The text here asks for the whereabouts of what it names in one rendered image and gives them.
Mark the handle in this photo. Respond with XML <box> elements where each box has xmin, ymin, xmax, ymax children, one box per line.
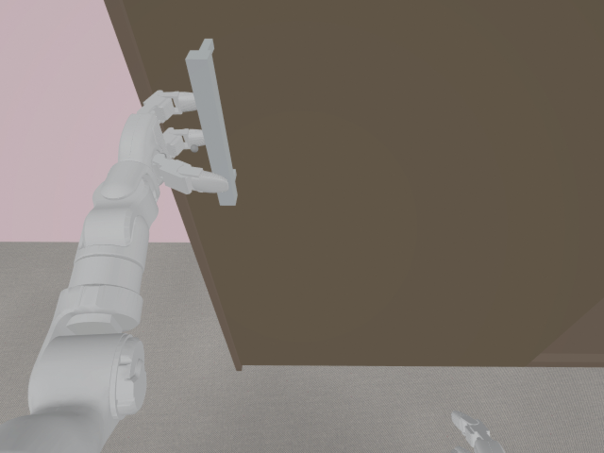
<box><xmin>185</xmin><ymin>39</ymin><xmax>238</xmax><ymax>206</ymax></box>

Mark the robot left forearm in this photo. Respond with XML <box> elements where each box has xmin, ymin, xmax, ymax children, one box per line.
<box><xmin>28</xmin><ymin>160</ymin><xmax>160</xmax><ymax>413</ymax></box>

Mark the robot right hand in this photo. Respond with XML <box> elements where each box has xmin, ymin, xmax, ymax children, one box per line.
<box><xmin>450</xmin><ymin>411</ymin><xmax>505</xmax><ymax>453</ymax></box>

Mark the wardrobe door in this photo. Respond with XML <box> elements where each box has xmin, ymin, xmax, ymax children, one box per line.
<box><xmin>542</xmin><ymin>298</ymin><xmax>604</xmax><ymax>354</ymax></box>
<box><xmin>123</xmin><ymin>0</ymin><xmax>604</xmax><ymax>367</ymax></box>

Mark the robot left hand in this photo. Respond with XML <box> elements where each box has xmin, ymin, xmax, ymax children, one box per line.
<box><xmin>118</xmin><ymin>90</ymin><xmax>228</xmax><ymax>194</ymax></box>

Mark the robot left upper arm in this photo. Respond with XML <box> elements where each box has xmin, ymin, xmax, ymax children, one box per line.
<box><xmin>0</xmin><ymin>333</ymin><xmax>146</xmax><ymax>453</ymax></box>

